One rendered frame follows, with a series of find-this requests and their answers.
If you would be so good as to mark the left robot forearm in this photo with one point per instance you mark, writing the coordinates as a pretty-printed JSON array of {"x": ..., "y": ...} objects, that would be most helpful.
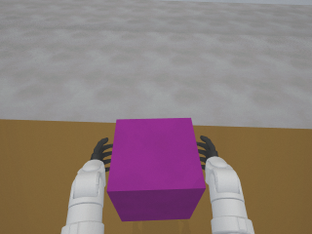
[{"x": 86, "y": 200}]

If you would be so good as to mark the right robot hand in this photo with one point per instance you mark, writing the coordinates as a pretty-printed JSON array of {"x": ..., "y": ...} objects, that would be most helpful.
[{"x": 209, "y": 152}]

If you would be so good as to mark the left robot hand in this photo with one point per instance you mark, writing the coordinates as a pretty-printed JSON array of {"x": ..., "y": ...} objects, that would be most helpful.
[{"x": 98, "y": 155}]

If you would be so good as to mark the right robot forearm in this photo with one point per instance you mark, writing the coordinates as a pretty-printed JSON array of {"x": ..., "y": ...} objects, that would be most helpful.
[{"x": 227, "y": 199}]

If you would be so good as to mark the carton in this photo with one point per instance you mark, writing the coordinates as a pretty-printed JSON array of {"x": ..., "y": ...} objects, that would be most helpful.
[{"x": 155, "y": 169}]

